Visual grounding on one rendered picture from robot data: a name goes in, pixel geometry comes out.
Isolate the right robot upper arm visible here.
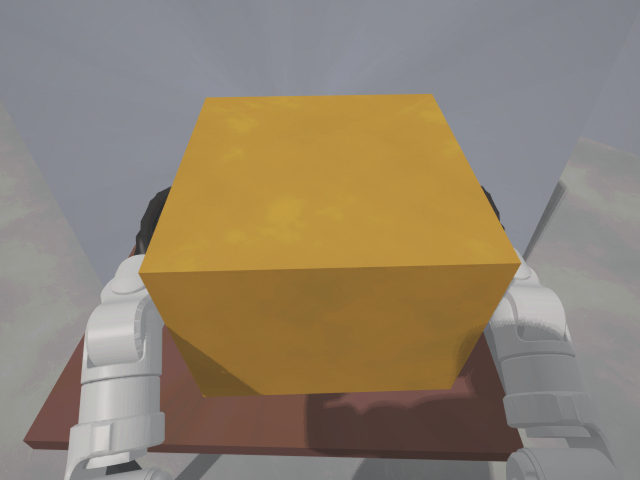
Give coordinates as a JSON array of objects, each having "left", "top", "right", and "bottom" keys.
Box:
[{"left": 506, "top": 447, "right": 622, "bottom": 480}]

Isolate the robot right forearm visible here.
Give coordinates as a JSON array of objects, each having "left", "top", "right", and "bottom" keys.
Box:
[{"left": 489, "top": 247, "right": 626, "bottom": 480}]

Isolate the table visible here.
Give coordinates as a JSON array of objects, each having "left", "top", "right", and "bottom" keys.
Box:
[{"left": 23, "top": 245, "right": 524, "bottom": 475}]

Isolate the robot left forearm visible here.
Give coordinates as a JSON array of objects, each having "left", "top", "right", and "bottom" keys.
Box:
[{"left": 64, "top": 254, "right": 165, "bottom": 480}]

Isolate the robot left hand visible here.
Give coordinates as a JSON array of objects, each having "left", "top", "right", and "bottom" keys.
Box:
[{"left": 134, "top": 186, "right": 172, "bottom": 256}]

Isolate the carton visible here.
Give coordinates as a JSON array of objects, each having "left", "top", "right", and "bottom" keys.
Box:
[{"left": 138, "top": 94, "right": 521, "bottom": 397}]

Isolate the robot right hand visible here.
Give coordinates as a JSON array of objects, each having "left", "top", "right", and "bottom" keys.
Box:
[{"left": 481, "top": 186, "right": 505, "bottom": 231}]

